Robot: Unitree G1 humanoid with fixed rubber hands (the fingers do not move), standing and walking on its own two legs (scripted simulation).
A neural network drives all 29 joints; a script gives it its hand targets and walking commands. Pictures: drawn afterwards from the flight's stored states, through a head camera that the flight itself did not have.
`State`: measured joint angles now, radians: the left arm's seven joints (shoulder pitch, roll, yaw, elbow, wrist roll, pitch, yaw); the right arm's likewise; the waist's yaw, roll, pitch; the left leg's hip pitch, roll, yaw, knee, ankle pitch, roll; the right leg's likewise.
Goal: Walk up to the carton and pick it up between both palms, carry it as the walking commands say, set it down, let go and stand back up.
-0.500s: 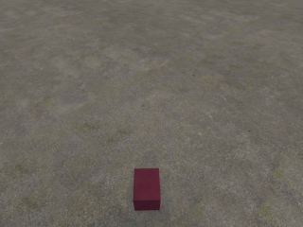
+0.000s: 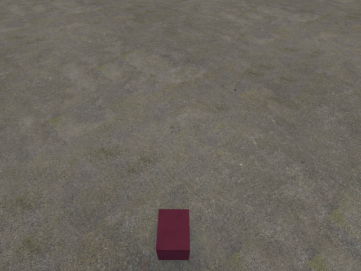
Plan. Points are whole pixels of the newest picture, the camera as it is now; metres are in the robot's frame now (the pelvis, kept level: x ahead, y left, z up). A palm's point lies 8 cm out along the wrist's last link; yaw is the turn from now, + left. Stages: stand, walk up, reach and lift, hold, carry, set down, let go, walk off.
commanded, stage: walk up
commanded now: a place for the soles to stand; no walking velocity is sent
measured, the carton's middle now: (173, 234) +0.43 +0.04 -0.68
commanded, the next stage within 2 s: none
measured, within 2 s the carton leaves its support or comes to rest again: neither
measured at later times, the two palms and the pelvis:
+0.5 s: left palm out of the picture +0.04 +0.28 -0.13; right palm out of the picture -0.02 -0.22 -0.13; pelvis -0.02 +0.03 +0.00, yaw -5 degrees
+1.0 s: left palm out of the picture +0.04 +0.27 -0.13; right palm out of the picture -0.03 -0.24 -0.14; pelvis -0.02 +0.03 +0.00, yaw -8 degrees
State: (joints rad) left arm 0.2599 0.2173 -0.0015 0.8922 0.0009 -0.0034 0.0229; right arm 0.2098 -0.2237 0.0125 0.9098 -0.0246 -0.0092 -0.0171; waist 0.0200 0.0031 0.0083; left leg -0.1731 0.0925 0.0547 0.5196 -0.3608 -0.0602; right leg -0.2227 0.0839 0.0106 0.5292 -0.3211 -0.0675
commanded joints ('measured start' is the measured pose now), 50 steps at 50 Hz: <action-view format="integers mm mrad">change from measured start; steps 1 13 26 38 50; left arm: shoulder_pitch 37 22 7 30 123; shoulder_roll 134 126 123 172 192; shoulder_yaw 33 12 -7 3 11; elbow -22 42 83 89 51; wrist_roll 12 21 28 6 15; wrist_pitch -18 -11 -9 -17 -27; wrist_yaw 6 -2 8 7 40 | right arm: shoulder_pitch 53 70 120 125 99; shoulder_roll -120 -162 -165 -157 -128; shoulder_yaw -32 -29 -22 -3 -10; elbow -4 20 39 38 25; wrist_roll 1 -3 0 -4 -3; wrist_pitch -1 -7 15 8 31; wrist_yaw -2 -4 -1 3 5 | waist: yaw -34 -25 -35 -28 19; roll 62 88 15 -95 -103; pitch -38 35 45 -6 17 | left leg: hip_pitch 76 66 104 105 -176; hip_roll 98 92 96 53 -39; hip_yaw -36 -59 -5 43 -33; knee -29 -159 -170 -137 73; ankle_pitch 415 234 218 93 -128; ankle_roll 106 131 134 117 72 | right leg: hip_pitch -14 -51 -81 -77 117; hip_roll -142 -110 -106 -119 -280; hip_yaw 134 131 140 212 507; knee -53 -66 -35 -65 -155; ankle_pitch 535 252 290 298 402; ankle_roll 73 20 28 6 -130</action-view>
